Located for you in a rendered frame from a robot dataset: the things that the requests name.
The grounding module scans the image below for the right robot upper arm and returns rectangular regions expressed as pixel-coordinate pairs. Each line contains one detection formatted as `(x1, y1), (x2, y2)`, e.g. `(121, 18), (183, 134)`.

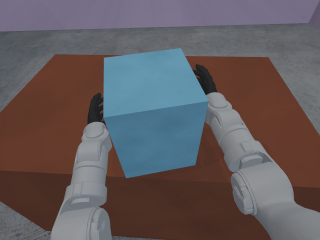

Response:
(230, 161), (320, 240)

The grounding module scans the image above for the robot left hand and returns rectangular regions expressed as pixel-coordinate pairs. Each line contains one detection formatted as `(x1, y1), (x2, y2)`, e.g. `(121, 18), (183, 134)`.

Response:
(87, 93), (106, 125)

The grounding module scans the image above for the pedestal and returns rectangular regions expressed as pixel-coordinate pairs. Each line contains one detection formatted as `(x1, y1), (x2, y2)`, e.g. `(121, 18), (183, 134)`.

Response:
(0, 54), (320, 240)

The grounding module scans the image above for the carton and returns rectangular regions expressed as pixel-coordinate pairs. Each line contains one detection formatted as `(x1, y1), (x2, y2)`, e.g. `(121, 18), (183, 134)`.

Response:
(103, 48), (209, 178)

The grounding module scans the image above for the right robot forearm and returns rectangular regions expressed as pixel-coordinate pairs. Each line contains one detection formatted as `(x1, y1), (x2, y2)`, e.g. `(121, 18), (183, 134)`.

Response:
(205, 92), (294, 199)

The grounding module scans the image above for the left robot upper arm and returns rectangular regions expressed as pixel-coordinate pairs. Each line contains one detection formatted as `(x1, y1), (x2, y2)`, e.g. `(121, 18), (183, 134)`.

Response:
(51, 206), (112, 240)

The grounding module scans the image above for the robot right hand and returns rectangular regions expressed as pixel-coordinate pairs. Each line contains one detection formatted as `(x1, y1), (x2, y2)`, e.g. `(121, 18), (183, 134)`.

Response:
(193, 64), (217, 95)

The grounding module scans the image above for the left robot forearm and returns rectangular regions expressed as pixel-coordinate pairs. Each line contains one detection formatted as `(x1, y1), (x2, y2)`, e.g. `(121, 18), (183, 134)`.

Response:
(50, 122), (112, 240)

